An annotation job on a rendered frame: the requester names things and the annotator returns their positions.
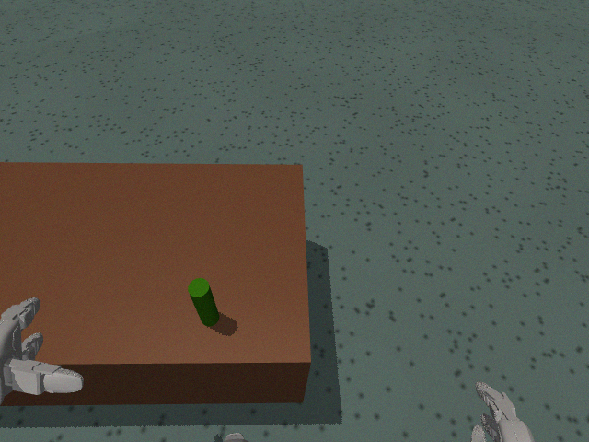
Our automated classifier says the right robot hand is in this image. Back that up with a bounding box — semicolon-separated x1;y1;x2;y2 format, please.
471;381;535;442

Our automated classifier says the left robot hand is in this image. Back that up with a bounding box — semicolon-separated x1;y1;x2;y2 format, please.
0;297;84;396

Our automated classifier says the can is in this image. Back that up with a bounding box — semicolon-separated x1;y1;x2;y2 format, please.
188;278;219;327

